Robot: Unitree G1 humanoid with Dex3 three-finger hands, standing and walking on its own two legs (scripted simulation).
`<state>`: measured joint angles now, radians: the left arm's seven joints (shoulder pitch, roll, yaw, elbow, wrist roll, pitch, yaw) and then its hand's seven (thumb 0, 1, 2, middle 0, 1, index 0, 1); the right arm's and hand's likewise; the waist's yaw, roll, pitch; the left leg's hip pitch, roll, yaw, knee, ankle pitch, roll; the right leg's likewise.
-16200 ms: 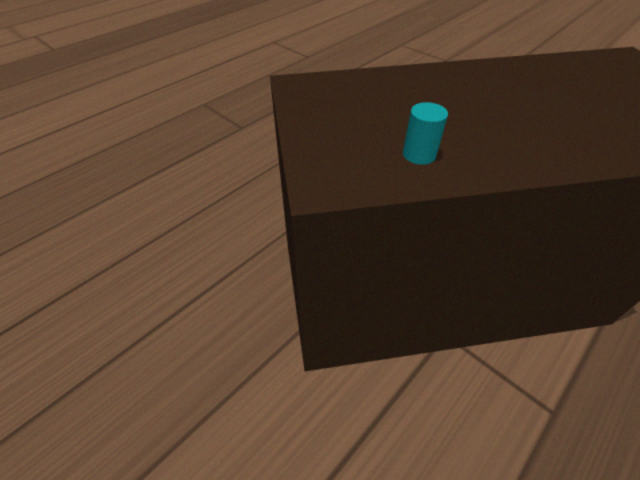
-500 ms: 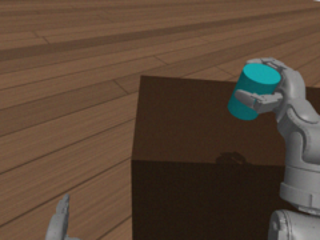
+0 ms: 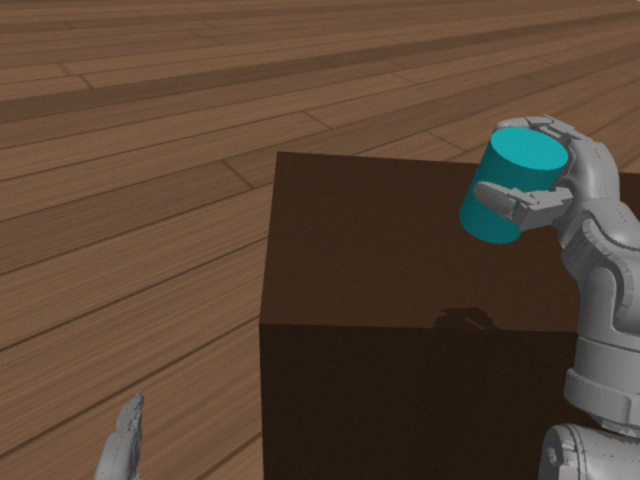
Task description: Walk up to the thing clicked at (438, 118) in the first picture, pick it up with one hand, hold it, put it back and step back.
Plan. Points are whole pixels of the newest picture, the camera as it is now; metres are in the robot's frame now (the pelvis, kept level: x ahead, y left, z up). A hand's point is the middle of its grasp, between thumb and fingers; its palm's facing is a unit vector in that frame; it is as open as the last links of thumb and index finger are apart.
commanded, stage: hold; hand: right
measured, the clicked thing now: (507, 187) +0.34 -0.17 +0.27
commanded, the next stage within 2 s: crouch in 1.82 s
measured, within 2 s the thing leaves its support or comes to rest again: neither
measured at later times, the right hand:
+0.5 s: hand (506, 175) +0.33 -0.16 +0.29, palm faces +0.10 +0.99 -0.03, open 10.2 cm
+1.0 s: hand (503, 179) +0.33 -0.16 +0.28, palm faces +0.11 +0.99 -0.02, open 10.2 cm
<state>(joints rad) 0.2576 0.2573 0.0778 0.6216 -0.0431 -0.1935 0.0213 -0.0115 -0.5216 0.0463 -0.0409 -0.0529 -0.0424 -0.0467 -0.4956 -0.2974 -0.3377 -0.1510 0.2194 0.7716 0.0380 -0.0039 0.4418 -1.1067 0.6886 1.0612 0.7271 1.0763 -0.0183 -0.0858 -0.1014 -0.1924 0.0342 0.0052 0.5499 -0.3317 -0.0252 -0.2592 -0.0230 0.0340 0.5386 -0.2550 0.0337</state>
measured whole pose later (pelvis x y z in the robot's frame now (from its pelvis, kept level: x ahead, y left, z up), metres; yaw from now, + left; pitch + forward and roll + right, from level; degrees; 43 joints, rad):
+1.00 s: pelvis -0.01 +0.00 +0.00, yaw +0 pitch -2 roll +0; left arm 0.24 0.26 0.09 0.65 -0.04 -0.20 0.03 -0.01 -0.52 0.04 -0.04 -0.06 -0.05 -0.05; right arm -0.50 -0.29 -0.33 -0.14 0.24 0.80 0.03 0.00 0.45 -1.11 0.69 1.06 0.73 1.07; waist -0.01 -0.10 -0.09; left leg -0.19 0.03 0.00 0.55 -0.32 -0.02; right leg -0.25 -0.02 0.03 0.53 -0.24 0.03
